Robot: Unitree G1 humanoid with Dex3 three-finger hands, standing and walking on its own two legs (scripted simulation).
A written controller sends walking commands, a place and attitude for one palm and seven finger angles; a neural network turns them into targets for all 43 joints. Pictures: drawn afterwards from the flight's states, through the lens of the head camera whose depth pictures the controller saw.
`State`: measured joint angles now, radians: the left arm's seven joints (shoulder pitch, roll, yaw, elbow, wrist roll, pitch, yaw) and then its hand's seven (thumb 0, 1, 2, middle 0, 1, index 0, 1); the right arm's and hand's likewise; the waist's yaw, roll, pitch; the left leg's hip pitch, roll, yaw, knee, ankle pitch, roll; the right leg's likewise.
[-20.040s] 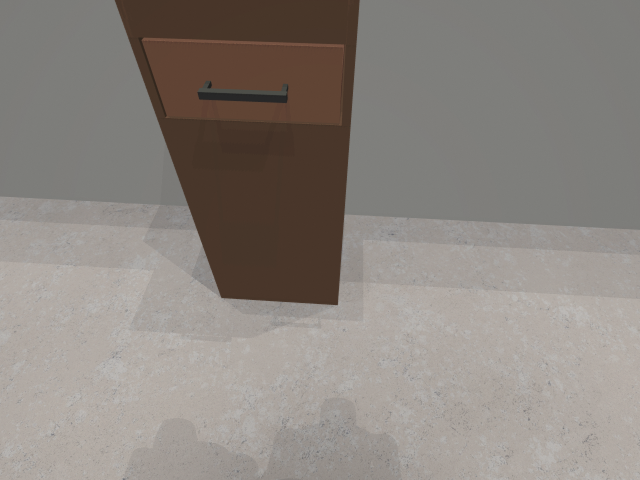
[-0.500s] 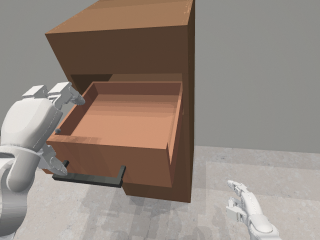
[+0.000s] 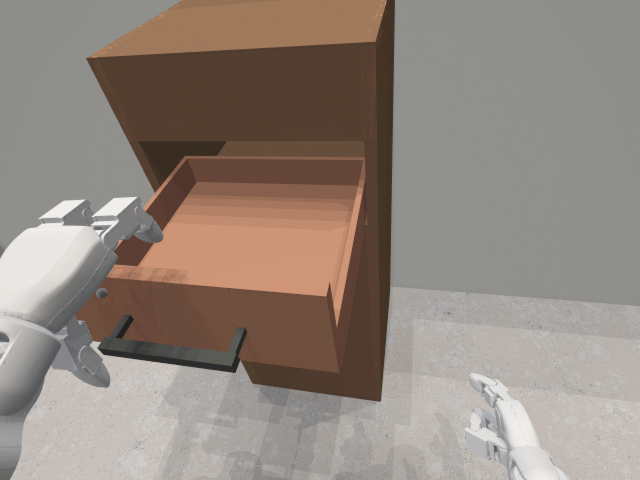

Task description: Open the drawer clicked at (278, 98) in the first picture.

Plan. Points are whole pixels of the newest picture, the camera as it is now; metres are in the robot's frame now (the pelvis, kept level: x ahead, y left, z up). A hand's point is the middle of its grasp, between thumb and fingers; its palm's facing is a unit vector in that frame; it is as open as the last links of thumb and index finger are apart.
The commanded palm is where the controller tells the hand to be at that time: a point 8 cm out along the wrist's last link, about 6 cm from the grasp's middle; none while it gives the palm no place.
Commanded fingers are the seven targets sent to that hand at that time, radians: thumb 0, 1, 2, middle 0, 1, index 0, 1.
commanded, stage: draw the hand back to the body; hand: left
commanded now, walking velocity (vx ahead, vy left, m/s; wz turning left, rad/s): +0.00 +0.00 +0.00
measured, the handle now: (174, 341) +0.24 +0.23 +0.08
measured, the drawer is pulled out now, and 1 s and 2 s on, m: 0.30 0.30 0.30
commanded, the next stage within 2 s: step back with the hand held close in 1.20 s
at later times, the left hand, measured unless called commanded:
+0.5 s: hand (93, 250) +0.21 +0.22 +0.27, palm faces +0.45 -0.84 -0.31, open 12.9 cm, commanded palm +0.16 +0.26 +0.27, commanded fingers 0.00 0.06 0.54 -0.26 -0.84 -0.26 -0.84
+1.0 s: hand (80, 248) +0.22 +0.23 +0.27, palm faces +0.49 -0.80 -0.36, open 8.7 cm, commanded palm +0.16 +0.28 +0.27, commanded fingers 0.00 0.90 0.90 -0.20 -0.30 -0.20 -0.30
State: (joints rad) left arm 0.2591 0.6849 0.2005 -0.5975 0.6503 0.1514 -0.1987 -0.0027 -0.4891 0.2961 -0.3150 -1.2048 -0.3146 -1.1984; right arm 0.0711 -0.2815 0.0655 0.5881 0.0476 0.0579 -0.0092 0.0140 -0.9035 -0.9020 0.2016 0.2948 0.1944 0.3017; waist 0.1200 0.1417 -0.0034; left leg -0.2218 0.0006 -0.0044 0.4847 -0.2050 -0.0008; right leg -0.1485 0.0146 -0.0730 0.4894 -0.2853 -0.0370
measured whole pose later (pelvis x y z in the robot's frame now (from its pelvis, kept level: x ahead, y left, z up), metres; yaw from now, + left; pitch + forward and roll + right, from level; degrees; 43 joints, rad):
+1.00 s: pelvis +0.03 +0.00 +0.01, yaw -2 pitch -4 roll +0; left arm 0.35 0.38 0.44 -0.61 -0.10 -0.14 0.10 0.00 0.59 0.77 -0.23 -0.50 -0.23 -0.49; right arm 0.15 -0.22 0.02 0.65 0.01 -0.09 -0.06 0.01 -0.90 -0.90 0.20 0.30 0.20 0.30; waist 0.08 0.07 0.02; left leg -0.12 0.02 0.02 0.42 -0.22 0.00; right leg -0.03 0.04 -0.05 0.36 -0.26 -0.04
